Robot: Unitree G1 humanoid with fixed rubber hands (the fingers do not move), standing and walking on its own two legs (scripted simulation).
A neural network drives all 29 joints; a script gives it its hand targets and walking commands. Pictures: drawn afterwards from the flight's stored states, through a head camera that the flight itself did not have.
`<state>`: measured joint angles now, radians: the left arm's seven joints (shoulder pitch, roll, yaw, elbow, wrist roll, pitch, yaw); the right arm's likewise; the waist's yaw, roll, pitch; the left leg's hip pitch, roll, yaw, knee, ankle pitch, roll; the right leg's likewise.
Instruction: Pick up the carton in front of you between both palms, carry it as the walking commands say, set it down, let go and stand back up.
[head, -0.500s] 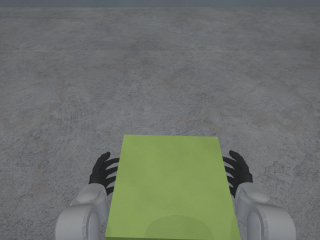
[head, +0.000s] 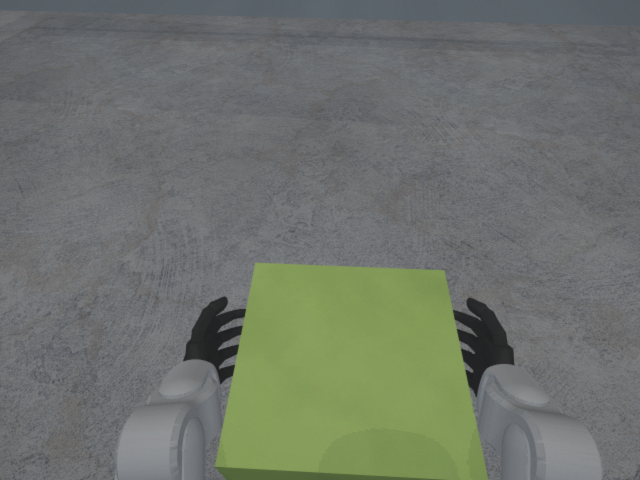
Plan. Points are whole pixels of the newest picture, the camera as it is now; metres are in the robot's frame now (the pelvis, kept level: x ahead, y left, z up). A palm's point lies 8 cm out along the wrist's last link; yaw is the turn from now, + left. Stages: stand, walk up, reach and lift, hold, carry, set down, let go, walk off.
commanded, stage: carry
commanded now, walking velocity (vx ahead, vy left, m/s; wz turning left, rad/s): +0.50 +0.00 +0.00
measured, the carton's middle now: (343, 398) +0.23 +0.00 +0.01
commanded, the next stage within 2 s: none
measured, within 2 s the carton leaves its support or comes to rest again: neither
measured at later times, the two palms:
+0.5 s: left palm (245, 172) +0.59 +0.17 +0.07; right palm (424, 176) +0.57 -0.13 +0.08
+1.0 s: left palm (289, 78) +0.92 +0.12 +0.08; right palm (422, 77) +0.92 -0.18 +0.08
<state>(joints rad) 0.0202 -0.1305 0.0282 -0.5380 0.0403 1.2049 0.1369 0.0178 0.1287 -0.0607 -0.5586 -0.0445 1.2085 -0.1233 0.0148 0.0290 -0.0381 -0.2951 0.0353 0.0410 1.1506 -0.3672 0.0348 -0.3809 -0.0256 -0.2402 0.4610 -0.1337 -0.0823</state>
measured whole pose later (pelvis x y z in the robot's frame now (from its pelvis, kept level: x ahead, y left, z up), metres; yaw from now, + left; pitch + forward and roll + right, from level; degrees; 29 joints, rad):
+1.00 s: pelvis +0.69 -0.03 -0.01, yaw +0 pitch +3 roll +0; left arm 0.02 -0.13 0.02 -0.55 0.04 1.19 0.13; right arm 0.03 0.13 -0.06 -0.58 -0.04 1.20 -0.13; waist 0.02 0.03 -0.04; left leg -0.20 0.07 0.05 1.05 -0.43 0.00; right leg -0.42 -0.04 -0.24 0.53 -0.16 -0.08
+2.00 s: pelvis +1.30 -0.04 +0.00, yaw -1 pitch +3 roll -1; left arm 0.02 -0.13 0.03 -0.57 0.04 1.19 0.12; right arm 0.02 0.13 -0.06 -0.60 -0.05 1.19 -0.12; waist 0.01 0.05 -0.03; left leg -0.17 0.05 0.08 0.65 -0.55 -0.02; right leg -0.36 -0.02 -0.23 0.42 -0.10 -0.07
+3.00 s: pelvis +1.35 -0.02 +0.00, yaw -1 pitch +2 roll +0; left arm -0.17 -0.13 0.14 0.10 0.21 0.73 0.03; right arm -0.18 0.14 -0.16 0.11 -0.22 0.72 -0.03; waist 0.00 0.01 -0.07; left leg -0.15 0.04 0.13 0.50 -0.39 0.00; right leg -0.33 -0.06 -0.20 0.53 -0.24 -0.03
